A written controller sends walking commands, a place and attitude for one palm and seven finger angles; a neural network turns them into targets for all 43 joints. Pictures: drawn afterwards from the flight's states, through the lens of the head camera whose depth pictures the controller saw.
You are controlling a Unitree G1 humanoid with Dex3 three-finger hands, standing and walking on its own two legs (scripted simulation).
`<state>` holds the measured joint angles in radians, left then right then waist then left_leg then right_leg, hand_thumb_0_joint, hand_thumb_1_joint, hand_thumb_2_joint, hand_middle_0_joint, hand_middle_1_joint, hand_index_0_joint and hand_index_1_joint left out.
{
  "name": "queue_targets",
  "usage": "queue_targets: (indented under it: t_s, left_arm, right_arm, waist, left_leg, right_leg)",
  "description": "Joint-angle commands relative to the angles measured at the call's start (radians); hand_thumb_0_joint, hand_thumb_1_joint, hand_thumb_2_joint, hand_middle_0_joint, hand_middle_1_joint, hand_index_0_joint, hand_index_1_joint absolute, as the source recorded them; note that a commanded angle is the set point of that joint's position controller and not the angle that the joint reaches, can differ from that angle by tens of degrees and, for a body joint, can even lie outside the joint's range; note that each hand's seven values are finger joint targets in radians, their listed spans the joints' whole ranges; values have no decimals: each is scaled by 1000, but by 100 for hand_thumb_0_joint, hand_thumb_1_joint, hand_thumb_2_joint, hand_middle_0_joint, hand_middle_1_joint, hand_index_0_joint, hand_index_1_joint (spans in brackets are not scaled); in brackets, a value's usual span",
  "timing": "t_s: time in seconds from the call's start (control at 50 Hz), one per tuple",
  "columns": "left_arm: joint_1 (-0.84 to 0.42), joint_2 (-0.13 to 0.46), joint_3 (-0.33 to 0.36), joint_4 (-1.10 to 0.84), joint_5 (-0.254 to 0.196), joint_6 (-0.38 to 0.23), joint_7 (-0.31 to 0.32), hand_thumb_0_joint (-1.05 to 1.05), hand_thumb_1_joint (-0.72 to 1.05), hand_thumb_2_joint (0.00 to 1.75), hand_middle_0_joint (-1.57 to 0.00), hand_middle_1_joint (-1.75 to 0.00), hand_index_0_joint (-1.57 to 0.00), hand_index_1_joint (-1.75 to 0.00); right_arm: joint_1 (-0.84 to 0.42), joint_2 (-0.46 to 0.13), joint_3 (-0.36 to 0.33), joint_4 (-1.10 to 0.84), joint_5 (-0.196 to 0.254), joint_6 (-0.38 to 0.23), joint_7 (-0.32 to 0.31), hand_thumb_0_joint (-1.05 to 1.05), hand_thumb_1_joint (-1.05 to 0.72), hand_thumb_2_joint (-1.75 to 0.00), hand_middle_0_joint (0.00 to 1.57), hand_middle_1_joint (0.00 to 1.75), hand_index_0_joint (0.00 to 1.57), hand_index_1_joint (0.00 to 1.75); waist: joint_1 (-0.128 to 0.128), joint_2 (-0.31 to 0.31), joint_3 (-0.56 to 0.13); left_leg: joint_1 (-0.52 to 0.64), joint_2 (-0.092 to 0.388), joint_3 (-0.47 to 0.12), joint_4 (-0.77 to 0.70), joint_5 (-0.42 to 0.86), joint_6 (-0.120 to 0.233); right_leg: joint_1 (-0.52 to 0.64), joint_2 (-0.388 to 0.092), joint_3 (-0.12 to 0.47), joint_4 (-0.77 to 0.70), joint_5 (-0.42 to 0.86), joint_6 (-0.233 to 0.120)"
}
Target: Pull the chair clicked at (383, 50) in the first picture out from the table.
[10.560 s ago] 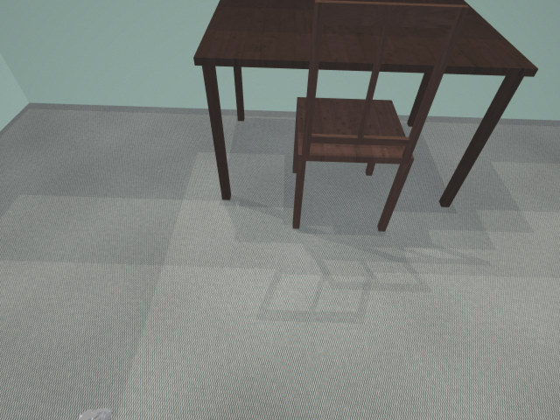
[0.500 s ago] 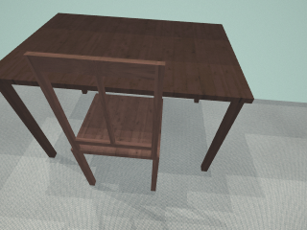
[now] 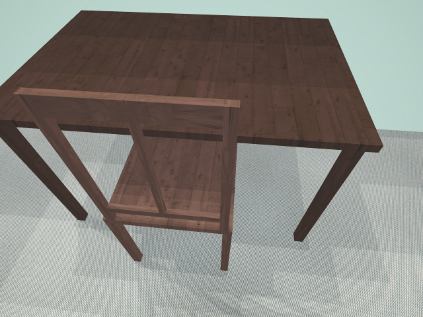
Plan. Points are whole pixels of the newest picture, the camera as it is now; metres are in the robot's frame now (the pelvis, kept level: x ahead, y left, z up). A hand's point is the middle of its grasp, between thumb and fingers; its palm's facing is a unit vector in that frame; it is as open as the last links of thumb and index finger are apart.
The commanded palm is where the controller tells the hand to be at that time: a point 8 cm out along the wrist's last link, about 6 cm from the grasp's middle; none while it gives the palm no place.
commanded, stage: come to a stop and stand still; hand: left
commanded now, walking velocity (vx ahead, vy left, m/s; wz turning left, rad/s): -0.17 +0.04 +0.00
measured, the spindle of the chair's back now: (151, 175) +0.44 +0.18 -0.05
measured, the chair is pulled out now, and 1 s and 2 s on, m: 0.00 0.00 0.00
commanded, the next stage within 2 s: look again from close up in 0.72 s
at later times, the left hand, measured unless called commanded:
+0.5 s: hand out of the picture -0.02 +0.17 -0.17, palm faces +0.00 -0.98 -0.19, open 7.4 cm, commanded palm none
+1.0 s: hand out of the picture +0.04 +0.19 -0.17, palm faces -0.03 -0.98 -0.22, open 7.3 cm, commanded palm none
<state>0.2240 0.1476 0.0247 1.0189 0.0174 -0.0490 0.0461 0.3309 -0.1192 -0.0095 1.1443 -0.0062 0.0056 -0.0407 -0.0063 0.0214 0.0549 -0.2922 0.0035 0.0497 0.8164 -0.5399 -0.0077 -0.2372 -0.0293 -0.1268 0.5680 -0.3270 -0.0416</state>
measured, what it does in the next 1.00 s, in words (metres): steps on the spot: left foot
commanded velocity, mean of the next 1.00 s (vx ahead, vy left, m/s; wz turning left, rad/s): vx -0.02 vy -0.03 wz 0.00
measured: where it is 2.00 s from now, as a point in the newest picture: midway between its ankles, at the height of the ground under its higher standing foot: outside the picture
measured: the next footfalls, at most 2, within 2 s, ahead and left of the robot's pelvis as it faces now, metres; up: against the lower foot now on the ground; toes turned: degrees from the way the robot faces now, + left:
left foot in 0.08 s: +0.06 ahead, +0.13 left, +0.00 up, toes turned +3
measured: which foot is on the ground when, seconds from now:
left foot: up 0.00-0.06, down 0.08-1.00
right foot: down 0.00-1.00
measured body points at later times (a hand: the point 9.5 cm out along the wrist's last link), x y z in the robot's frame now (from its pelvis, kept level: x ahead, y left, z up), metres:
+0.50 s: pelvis -0.01 +0.01 +0.01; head -0.01 +0.01 +0.46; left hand -0.02 +0.23 -0.15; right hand +0.06 -0.21 -0.14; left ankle +0.03 +0.13 -0.73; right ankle -0.03 -0.09 -0.73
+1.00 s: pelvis +0.00 +0.01 +0.00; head +0.01 +0.01 +0.45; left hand +0.04 +0.24 -0.15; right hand -0.03 -0.20 -0.16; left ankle +0.02 +0.13 -0.73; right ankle -0.03 -0.09 -0.73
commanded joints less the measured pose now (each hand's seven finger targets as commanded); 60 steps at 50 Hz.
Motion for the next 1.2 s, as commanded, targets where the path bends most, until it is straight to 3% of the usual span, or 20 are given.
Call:
queue_targets:
  t_s: [0.0,0.04,0.06,0.08,0.1,0.14,0.2,0.26,0.28,0.42,0.44,0.46,0.48,0.52,0.54,0.58,0.6,0.7,0.88,1.18]
  left_arm:
    - [77,148,28,-21,1,27,7,0,90,90,-20,-30,-20,-30]
    - [61,145,32,-33,-6,40,1,0,90,90,-20,-30,-20,-30]
    - [75,122,31,-39,-6,50,-1,0,90,90,-20,-30,-20,-30]
    - [96,98,28,-47,-3,56,2,0,90,90,-20,-30,-20,-30]
    - [100,77,23,-38,-3,64,5,0,90,90,-20,-30,-20,-30]
    - [115,74,13,-24,-4,69,1,0,90,90,-20,-30,-20,-30]
    - [163,75,5,0,-3,59,-4,0,90,90,-20,-30,-20,-30]
    - [153,101,1,7,3,44,-7,0,90,90,-20,-30,-20,-30]
    - [139,102,-1,2,2,40,-8,0,90,90,-20,-30,-20,-30]
    - [151,98,-17,32,-2,29,-11,0,90,90,-20,-30,-20,-30]
    - [189,125,-10,32,22,22,23,0,90,90,-20,-30,-20,-30]
    - [126,149,-9,-18,11,15,21,0,90,90,-20,-30,-20,-30]
    - [99,145,-10,-43,7,12,15,0,90,90,-20,-30,-20,-30]
    - [98,139,-7,-54,4,13,5,0,90,90,-20,-30,-20,-30]
    - [114,139,-6,-55,4,17,2,0,90,90,-20,-30,-20,-30]
    - [127,126,-9,-53,5,22,-2,0,90,90,-20,-30,-20,-30]
    - [131,121,-11,-54,4,21,-3,0,90,90,-20,-30,-20,-30]
    - [132,121,-15,-42,-1,23,-7,0,90,90,-20,-30,-20,-30]
    - [133,121,-15,-17,-6,21,-4,0,90,90,-20,-30,-20,-30]
    - [139,116,-19,24,-3,24,-1,0,90,90,-20,-30,-20,-30]
  right_arm:
    - [64,-18,-14,-51,7,0,9,0,-90,-90,20,30,20,30]
    - [66,-50,-22,-53,0,-4,12,0,-90,-90,20,30,20,30]
    - [44,-94,-27,-65,-6,-11,11,0,-90,-90,20,30,20,30]
    - [22,-131,-30,-89,-11,-14,11,0,-90,-90,20,30,20,30]
    - [-19,-146,-30,-99,-10,-18,9,0,-90,-90,20,30,20,30]
    - [-85,-142,-22,-122,-10,-27,0,0,-90,-90,20,30,20,30]
    - [-108,-157,-27,-135,-7,-28,-5,0,-90,-90,20,30,20,30]
    - [-113,-145,-32,-138,0,-19,-1,0,-90,-90,20,30,20,30]
    - [-105,-139,-33,-133,1,-15,1,0,-90,-90,20,30,20,30]
    - [-115,-107,-15,-97,2,-12,14,0,-90,-90,20,30,20,30]
    - [-142,-194,-37,-166,4,-17,20,0,-90,-90,20,30,20,30]
    - [-94,-122,-29,-190,-1,-8,28,0,-90,-90,20,30,20,30]
    - [-71,-129,-27,-190,-6,-7,31,0,-90,-90,20,30,20,30]
    - [-55,-128,-20,-191,-13,-11,35,0,-90,-90,20,30,20,30]
    - [-55,-135,-20,-203,-14,-11,35,0,-90,-90,20,30,20,30]
    - [-58,-142,-17,-212,-13,-10,35,0,-90,-90,20,30,20,30]
    - [-48,-143,-16,-212,-12,-12,35,0,-90,-90,20,30,20,30]
    - [-15,-140,-4,-174,-11,-24,34,0,-90,-90,20,30,20,30]
    - [25,-129,5,-102,-6,-41,27,0,-90,-90,20,30,20,30]
    - [-12,-127,1,-56,0,-40,20,0,-90,-90,20,30,20,30]
  waist:
    - [-5,-152,-51]
    - [-13,-94,-36]
    - [5,10,-27]
    - [19,63,-35]
    - [27,137,-14]
    - [43,137,2]
    - [43,99,-91]
    - [11,-39,-96]
    - [0,-54,-98]
    - [5,-48,9]
    - [16,-88,50]
    - [-33,-82,-27]
    - [-41,-55,-17]
    - [-35,75,4]
    - [-29,76,14]
    - [-15,-19,45]
    - [-13,-47,43]
    - [0,-43,42]
    - [11,-40,-22]
    - [7,-26,6]
  left_leg:
    - [50,12,25,-247,237,-23]
    - [169,36,23,-384,479,-15]
    - [167,127,-64,-389,698,22]
    - [108,204,-124,-411,820,69]
    - [28,251,-174,-476,816,111]
    - [0,267,-203,-519,798,155]
    - [147,227,-157,-434,850,139]
    - [180,142,-86,-375,655,59]
    - [189,130,-69,-377,603,45]
    - [151,106,-56,-486,345,22]
    - [68,126,-27,-276,415,2]
    - [65,83,-26,-285,253,7]
    - [64,77,-25,-282,236,10]
    - [55,84,-41,-336,239,24]
    - [20,88,-62,-356,190,29]
    - [-28,87,-72,-378,156,37]
    - [-22,84,-70,-379,177,39]
    - [-13,85,-73,-415,210,41]
    - [55,95,-62,-408,409,42]
    - [129,103,-55,-431,465,42]
  right_leg:
    - [37,-225,155,-96,754,-123]
    - [-59,-160,135,-47,504,-54]
    - [-88,-101,112,-13,332,-9]
    - [-44,-51,84,6,149,21]
    - [11,-27,61,65,-14,36]
    - [20,-34,98,110,-106,36]
    - [13,-40,122,-27,19,40]
    - [2,-68,181,-137,314,27]
    - [-7,-81,186,-143,348,21]
    - [-43,-73,201,-262,115,23]
    - [-52,-110,235,-240,359,54]
    - [-52,-136,259,-244,135,11]
    - [-104,-121,251,-248,-61,-15]
    - [-136,-90,214,-215,-105,-32]
    - [-132,-71,204,-195,-134,-26]
    - [-124,-58,201,-191,-160,-20]
    - [-121,-60,204,-192,-149,-19]
    - [-82,-62,190,-184,-92,-11]
    - [8,-72,169,-154,130,-2]
    - [-2,-74,169,-184,188,11]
